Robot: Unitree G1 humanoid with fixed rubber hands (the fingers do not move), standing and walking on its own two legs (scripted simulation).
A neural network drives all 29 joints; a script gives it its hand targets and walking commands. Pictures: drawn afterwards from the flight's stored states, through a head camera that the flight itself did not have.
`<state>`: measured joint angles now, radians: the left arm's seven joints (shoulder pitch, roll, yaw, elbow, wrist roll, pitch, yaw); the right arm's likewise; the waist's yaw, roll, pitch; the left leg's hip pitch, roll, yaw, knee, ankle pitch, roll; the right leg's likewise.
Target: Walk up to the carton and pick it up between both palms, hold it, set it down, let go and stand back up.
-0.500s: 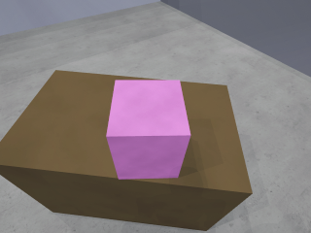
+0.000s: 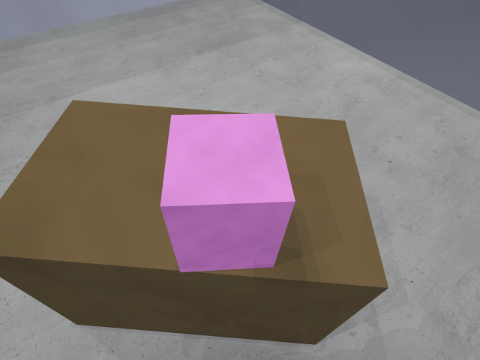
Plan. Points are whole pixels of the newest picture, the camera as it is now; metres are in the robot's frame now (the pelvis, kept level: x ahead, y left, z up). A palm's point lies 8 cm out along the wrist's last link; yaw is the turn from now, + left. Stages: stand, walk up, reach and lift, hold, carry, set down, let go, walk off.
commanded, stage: reach and lift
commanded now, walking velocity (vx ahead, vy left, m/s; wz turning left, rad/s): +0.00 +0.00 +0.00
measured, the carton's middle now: (225, 195) +0.42 +0.01 -0.01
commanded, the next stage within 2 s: none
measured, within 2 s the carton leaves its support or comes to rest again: neither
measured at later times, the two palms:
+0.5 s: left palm out of the picture +0.12 +0.24 -0.10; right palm out of the picture +0.11 -0.23 -0.11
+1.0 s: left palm out of the picture +0.14 +0.21 -0.08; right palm out of the picture +0.13 -0.22 -0.07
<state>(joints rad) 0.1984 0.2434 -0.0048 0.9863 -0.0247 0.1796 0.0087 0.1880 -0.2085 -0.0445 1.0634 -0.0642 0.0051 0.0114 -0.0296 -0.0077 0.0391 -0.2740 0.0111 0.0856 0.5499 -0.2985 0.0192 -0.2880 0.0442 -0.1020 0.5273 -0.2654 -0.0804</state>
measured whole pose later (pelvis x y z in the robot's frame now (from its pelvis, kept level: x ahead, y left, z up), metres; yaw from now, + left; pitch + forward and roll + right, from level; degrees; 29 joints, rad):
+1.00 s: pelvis -0.01 +0.00 +0.01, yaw +0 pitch -4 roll +0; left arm 0.23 0.16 -0.01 0.47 0.02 0.16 0.04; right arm 0.24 -0.15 -0.04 0.64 0.03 -0.14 0.06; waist 0.01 -0.03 0.08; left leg -0.11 0.00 0.10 0.41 -0.22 0.02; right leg -0.13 0.05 -0.08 0.41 -0.21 -0.08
